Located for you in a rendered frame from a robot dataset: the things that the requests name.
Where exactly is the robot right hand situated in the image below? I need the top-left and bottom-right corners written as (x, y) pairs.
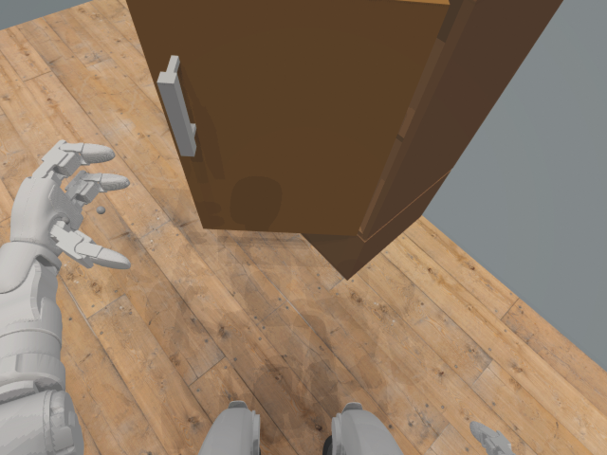
top-left (469, 421), bottom-right (516, 455)

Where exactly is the robot right thigh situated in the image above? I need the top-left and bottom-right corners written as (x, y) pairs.
top-left (331, 409), bottom-right (404, 455)

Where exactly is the robot left upper arm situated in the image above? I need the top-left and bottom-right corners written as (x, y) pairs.
top-left (0, 390), bottom-right (84, 455)

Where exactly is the robot left thigh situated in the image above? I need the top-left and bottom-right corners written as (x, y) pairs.
top-left (198, 408), bottom-right (260, 455)

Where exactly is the left robot forearm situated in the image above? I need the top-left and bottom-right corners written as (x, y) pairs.
top-left (0, 241), bottom-right (65, 405)

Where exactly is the robot left hand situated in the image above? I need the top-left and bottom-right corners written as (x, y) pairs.
top-left (9, 139), bottom-right (131, 269)

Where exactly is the robot thigh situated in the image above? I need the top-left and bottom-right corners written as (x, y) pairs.
top-left (198, 408), bottom-right (260, 455)
top-left (331, 409), bottom-right (404, 455)

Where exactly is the cupboard door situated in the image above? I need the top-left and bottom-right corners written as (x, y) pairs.
top-left (126, 0), bottom-right (450, 236)

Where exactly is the handle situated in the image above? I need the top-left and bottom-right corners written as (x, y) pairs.
top-left (156, 55), bottom-right (196, 156)

